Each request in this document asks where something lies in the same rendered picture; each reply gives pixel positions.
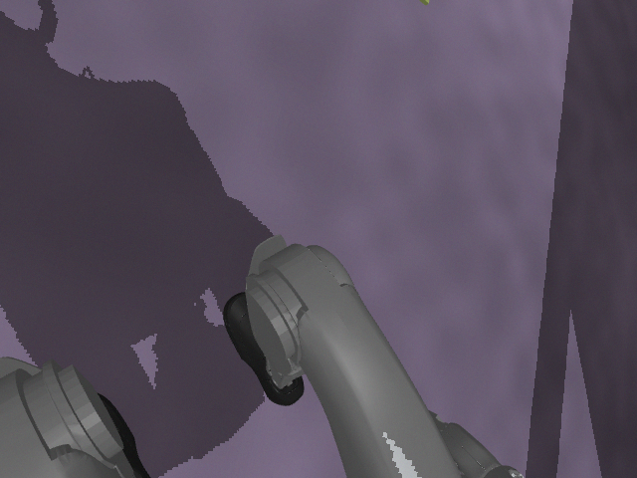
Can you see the right robot foot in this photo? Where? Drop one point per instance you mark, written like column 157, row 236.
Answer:
column 237, row 323

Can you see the left robot foot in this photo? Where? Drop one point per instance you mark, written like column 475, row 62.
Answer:
column 129, row 447

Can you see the right robot hand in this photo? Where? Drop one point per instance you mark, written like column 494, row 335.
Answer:
column 472, row 458

